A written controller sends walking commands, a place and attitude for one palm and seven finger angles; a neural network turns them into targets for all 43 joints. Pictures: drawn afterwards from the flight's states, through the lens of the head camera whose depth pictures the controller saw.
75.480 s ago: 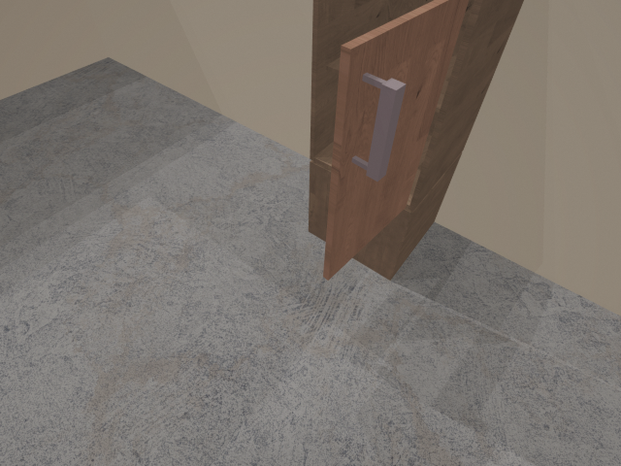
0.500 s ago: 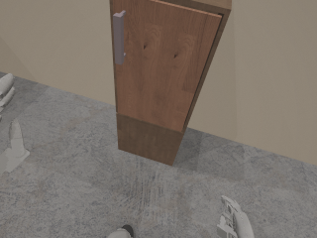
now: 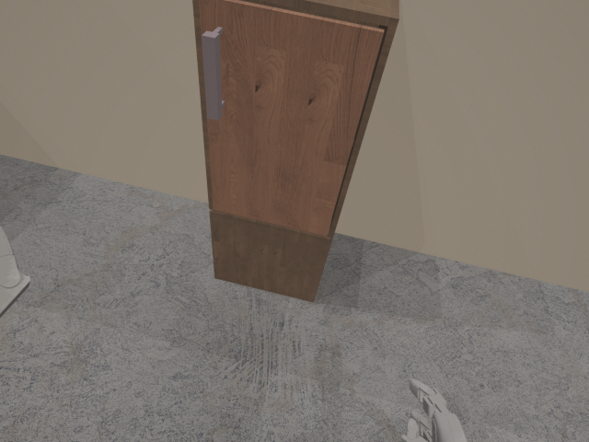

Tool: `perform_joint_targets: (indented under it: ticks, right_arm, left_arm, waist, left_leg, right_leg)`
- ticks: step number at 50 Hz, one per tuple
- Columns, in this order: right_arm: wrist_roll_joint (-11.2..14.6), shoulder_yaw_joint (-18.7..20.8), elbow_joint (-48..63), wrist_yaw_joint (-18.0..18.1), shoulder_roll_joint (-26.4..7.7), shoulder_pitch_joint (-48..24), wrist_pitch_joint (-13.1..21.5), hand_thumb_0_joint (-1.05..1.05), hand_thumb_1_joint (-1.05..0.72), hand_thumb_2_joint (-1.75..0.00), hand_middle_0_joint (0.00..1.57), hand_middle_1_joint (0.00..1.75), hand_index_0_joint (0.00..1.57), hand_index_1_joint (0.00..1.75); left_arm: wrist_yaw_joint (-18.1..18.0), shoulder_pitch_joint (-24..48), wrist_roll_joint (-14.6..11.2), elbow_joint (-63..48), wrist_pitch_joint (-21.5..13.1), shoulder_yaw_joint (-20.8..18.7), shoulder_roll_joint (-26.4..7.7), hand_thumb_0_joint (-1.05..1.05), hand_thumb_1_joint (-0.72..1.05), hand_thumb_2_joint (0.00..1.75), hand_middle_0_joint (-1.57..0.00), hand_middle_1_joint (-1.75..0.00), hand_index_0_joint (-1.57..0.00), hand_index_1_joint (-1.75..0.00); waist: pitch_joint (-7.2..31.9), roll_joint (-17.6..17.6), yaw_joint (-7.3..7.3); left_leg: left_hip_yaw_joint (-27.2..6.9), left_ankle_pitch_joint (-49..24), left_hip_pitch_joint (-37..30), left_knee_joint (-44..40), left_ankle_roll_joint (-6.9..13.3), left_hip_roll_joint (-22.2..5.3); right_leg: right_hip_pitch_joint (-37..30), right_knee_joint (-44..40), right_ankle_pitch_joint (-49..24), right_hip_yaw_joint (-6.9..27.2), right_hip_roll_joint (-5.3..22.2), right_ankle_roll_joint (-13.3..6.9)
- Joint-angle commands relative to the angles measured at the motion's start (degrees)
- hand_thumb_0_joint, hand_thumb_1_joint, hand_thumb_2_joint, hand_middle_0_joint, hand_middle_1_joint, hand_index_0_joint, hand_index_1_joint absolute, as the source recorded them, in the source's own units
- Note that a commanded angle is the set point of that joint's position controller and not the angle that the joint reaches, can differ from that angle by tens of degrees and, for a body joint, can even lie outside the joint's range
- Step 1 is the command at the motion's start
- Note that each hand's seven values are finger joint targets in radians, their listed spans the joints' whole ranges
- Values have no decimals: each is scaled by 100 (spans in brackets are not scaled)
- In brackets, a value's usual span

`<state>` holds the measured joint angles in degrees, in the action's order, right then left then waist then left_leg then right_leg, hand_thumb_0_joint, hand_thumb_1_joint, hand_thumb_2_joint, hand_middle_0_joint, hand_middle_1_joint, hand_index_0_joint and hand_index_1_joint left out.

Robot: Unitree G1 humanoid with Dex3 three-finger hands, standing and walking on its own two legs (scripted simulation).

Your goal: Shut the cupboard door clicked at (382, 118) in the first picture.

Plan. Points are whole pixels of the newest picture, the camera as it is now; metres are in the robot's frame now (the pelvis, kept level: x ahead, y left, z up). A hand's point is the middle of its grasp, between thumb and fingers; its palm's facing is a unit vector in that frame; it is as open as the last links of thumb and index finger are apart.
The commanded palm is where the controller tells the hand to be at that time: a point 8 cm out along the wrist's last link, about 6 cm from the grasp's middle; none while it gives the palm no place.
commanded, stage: stop stepping back and stand still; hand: left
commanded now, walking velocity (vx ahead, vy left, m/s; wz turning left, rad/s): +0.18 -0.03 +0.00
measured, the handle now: (216, 74) +0.80 +0.18 +0.11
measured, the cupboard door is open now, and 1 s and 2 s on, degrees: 0 0 0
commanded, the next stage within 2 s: let the arm hang, fingers relaxed in 1.26 s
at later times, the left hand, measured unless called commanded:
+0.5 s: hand (10, 277) +0.22 +0.28 +0.18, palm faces +0.45 -0.80 -0.39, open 7.5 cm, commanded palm +0.16 +0.32 +0.18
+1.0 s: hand out of the picture +0.21 +0.31 +0.17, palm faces +0.47 -0.78 -0.40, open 7.4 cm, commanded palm +0.15 +0.35 +0.18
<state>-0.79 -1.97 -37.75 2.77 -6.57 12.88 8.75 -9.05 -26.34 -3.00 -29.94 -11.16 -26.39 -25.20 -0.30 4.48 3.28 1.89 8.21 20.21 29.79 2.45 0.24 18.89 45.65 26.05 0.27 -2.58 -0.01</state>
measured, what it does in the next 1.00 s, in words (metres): steps on the spot: right foot, then left foot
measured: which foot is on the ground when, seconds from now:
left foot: down 0.00-0.12, up 0.14-0.40, down 0.42-1.00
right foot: up 0.00-0.08, down 0.10-1.00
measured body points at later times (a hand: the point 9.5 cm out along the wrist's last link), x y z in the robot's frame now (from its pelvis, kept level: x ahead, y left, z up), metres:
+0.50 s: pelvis +0.02 +0.02 +0.00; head +0.02 +0.04 +0.45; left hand +0.19 +0.32 +0.20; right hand +0.18 -0.24 -0.07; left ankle +0.04 +0.15 -0.73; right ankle -0.01 -0.08 -0.73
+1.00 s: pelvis +0.01 +0.04 +0.01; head +0.00 +0.06 +0.46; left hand +0.17 +0.35 +0.20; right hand +0.17 -0.18 -0.07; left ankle +0.04 +0.15 -0.73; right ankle -0.01 -0.08 -0.73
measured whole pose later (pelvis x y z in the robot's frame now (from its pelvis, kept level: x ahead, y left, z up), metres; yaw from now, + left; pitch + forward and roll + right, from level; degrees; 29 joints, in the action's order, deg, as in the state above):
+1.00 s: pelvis +0.01 +0.04 +0.01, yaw +0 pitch +0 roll -1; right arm 0.3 -1.6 -36.0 4.3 -11.0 13.4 4.7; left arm -9.4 -29.4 -2.5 -25.5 -11.5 -23.3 -22.3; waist 1.6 0.3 -0.4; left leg 3.7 12.3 15.8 28.1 1.0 -1.9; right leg 9.6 24.7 15.1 -3.7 0.9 0.7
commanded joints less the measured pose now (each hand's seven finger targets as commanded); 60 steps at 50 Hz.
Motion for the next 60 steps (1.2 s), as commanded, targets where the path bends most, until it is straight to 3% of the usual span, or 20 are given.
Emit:
perform_joint_targets:
  ticks: [1,3,4,6,7,9,11,13,15,18,20,22,24,26,30,37,41,43,53,60]
  right_arm:
    - [21,386,972,-17,-1112,-528,124,0,-90,-90,20,30,20,30]
    - [10,372,987,29,-1078,-510,-83,0,-90,-90,20,30,20,30]
    - [7,374,965,70,-1038,-466,-195,0,-90,-90,20,30,20,30]
    - [7,409,982,101,-1069,-447,-405,0,-90,-90,20,30,20,30]
    - [-60,397,837,115,-1158,-519,-377,0,-90,-90,20,30,20,30]
    - [45,375,760,128,-1117,-311,-276,0,-90,-90,20,30,20,30]
    - [90,395,772,190,-1192,-504,-288,0,-90,-90,20,30,20,30]
    - [70,342,790,264,-1146,-614,-200,0,-90,-90,20,30,20,30]
    - [65,358,838,317,-1143,-687,-67,0,-90,-90,20,30,20,30]
    - [33,425,867,323,-1141,-619,67,0,-90,-90,20,30,20,30]
    - [48,484,943,306,-1213,-499,77,0,-90,-90,20,30,20,30]
    - [88,549,1080,275,-1335,-456,18,0,-90,-90,20,30,20,30]
    - [108,512,1071,205,-1186,-414,-23,0,-90,-90,20,30,20,30]
    - [136,471,1068,169,-1190,-398,-63,0,-90,-90,20,30,20,30]
    - [205,494,1074,120,-1244,-293,-176,0,-90,-90,20,30,20,30]
    - [161,371,1158,209,-1163,-500,-200,0,-90,-90,20,30,20,30]
    - [115,343,1137,264,-1173,-551,-113,0,-90,-90,20,30,20,30]
    - [115,320,1114,259,-1129,-528,-88,0,-90,-90,20,30,20,30]
    - [145,383,1091,199,-1189,-529,-128,0,-90,-90,20,30,20,30]
    - [138,394,1170,242,-1191,-562,-108,0,-90,-90,20,30,20,30]
  left_arm:
    - [-46,-1159,-12,-1296,-368,-799,-968,0,90,90,-20,-30,-20,-30]
    - [-60,-1214,18,-813,-205,-663,-845,0,90,90,-20,-30,-20,-30]
    - [-75,-1159,36,-491,-122,-680,-892,0,90,90,-20,-30,-20,-30]
    - [-98,-590,37,-264,17,-657,-985,0,90,90,-20,-30,-20,-30]
    - [-94,12,4,-270,-103,-557,-999,0,90,90,-20,-30,-20,-30]
    - [-109,115,57,335,-180,-353,-795,0,90,90,-20,-30,-20,-30]
    - [-80,833,104,208,-200,-40,-720,0,90,90,-20,-30,-20,-30]
    - [-97,1094,167,112,-268,200,-596,0,90,90,-20,-30,-20,-30]
    - [-163,1297,225,-347,-324,241,-656,0,90,90,-20,-30,-20,-30]
    - [-262,1059,204,-1144,-414,-61,-890,0,90,90,-20,-30,-20,-30]
    - [-288,615,137,-1531,-476,-356,-1005,0,90,90,-20,-30,-20,-30]
    - [-291,94,115,-1713,-530,-571,-1054,0,90,90,-20,-30,-20,-30]
    - [-236,-370,107,-1265,-508,-788,-1094,0,90,90,-20,-30,-20,-30]
    - [-148,-609,67,-890,-469,-842,-1039,0,90,90,-20,-30,-20,-30]
    - [-102,-760,-22,-321,-391,-527,-726,0,90,90,-20,-30,-20,-30]
    - [-87,-429,-30,-787,-309,-445,-890,0,90,90,-20,-30,-20,-30]
    - [-158,115,23,-1266,-362,-538,-1117,0,90,90,-20,-30,-20,-30]
    - [-167,131,44,-1106,-360,-348,-868,0,90,90,-20,-30,-20,-30]
    - [-113,-44,49,-334,-285,-164,-565,0,90,90,-20,-30,-20,-30]
    - [-135,-135,56,-686,-314,-336,-765,0,90,90,-20,-30,-20,-30]
  waist:
    - [850,-2122,-373]
    - [603,-1622,-324]
    - [468,-945,-323]
    - [-109,837,-314]
    - [-461,569,-208]
    - [49,377,-93]
    - [-147,83,-134]
    - [-249,-38,-223]
    - [-193,201,-353]
    - [249,32,-435]
    - [596,-751,-386]
    - [1035,-1751,-427]
    - [988,-1785,-366]
    - [783,-1641,-341]
    - [849,-599,-238]
    - [940,-575,-287]
    - [792,-1046,-320]
    - [633,-1176,-314]
    - [217,-840,-296]
    - [531,-878,-344]
  left_leg:
    - [-946,2961,761,-2029,-6,-1015]
    - [-682,3136,1370,-1595,-122,-795]
    - [-507,2986,1612,-773,-175,-591]
    - [-265,1899,1931,2260,-311,-14]
    - [-364,1469,1828,2875,-342,-146]
    - [-453,979,1725,3001,-336,-232]
    - [-314,767,1319,2724,-360,-315]
    - [-37,697,1003,2109,-282,-267]
    - [168,752,589,1367,-192,-186]
    - [262,470,-257,219,-123,-94]
    - [10,-341,-986,-549,-93,-201]
    - [-919,-2206,-1696,-502,153,-1007]
    - [-728,-3029,-1485,-317,146,-1022]
    - [-441,-2391,-872,-401,-49,-878]
    - [-238,-1640,-478,-183,-211,-665]
    - [-266,-1104,-557,-451,-145,-628]
    - [-307,-512,-565,-671,-142,-568]
    - [-292,-256,-519,-757,-144,-555]
    - [-337,806,-245,-1018,-214,-462]
    - [-359,515,-313,-1107,-169,-474]
  right_leg:
    - [-1547,-1097,-348,-631,-148,-93]
    - [-2061,-1731,-201,-618,-89,-181]
    - [-2050,-2270,80,-97,256,-334]
    - [-531,-4123,1813,3019,2279,-1143]
    - [-174,-4118,853,2580,2389,-1204]
    - [-582,-3496,95,1905,1978,-901]
    - [-91,-3521,231,1408,1792,-783]
    - [-163,-3421,-515,916,1639,-689]
    - [-375,-3227,-1115,777,1547,-625]
    - [-752,-2736,-1800,661,1524,-629]
    - [-922,-1959,-2428,369,1146,-348]
    - [-477,-1080,-2082,-110,503,20]
    - [-596,-1397,-1977,-208,332,10]
    - [-1068,-1767,-2396,-235,351,8]
    - [-1422,-1863,-3456,143,631,-92]
    - [-1329,-1950,-2983,68,616,-18]
    - [-1147,-2090,-2336,79,555,-14]
    - [-1098,-2182,-2127,80,525,-22]
    - [-815,-2700,-1196,75,476,-31]
    - [-1113,-2510,-1597,-29,393,16]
